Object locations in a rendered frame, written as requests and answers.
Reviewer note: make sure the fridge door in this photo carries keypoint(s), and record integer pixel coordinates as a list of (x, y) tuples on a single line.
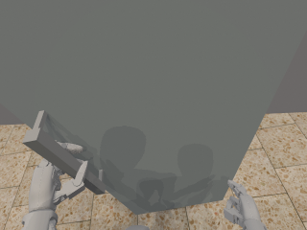
[(164, 96)]

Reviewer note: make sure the robot left hand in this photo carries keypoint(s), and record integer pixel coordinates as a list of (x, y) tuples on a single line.
[(45, 180)]

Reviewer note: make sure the handle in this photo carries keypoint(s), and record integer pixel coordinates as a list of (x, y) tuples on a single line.
[(43, 144)]

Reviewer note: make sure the robot right hand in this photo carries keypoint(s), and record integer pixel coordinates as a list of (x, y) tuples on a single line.
[(245, 206)]

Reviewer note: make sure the right robot forearm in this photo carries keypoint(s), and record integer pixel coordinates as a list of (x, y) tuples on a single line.
[(254, 224)]

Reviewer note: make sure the left robot forearm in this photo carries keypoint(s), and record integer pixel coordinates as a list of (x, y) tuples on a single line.
[(42, 219)]

